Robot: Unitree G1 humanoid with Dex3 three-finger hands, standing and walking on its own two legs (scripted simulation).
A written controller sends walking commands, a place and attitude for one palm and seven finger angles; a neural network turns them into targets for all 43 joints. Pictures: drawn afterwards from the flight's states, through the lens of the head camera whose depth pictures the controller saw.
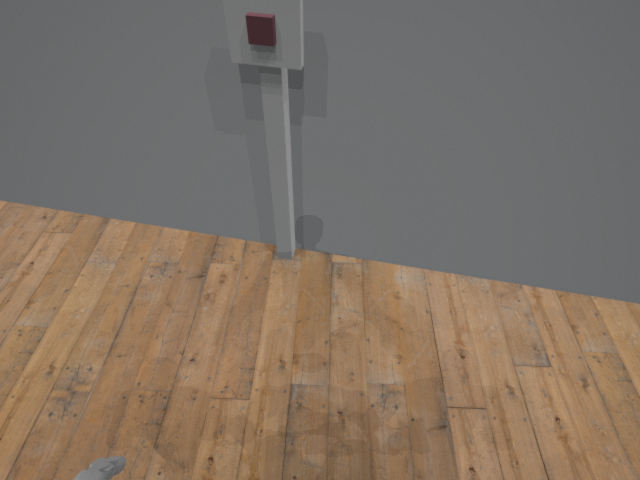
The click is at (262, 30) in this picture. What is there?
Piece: button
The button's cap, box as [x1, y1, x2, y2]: [246, 12, 275, 46]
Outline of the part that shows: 248,12 246,14 246,23 249,43 273,46 275,43 274,14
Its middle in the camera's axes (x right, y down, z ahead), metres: -0.14 -0.48 +0.89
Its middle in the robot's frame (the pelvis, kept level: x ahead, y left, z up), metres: +1.01 +0.19 +0.13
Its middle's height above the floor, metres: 0.90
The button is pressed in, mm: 0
